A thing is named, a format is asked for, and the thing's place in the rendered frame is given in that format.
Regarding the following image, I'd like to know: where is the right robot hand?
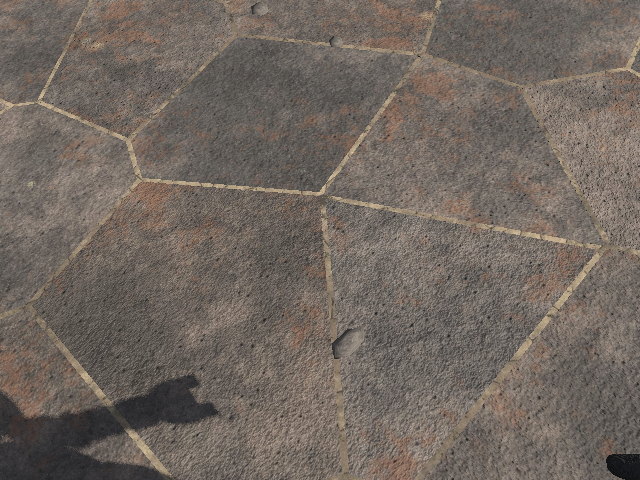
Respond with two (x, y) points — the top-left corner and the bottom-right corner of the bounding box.
(606, 454), (640, 480)

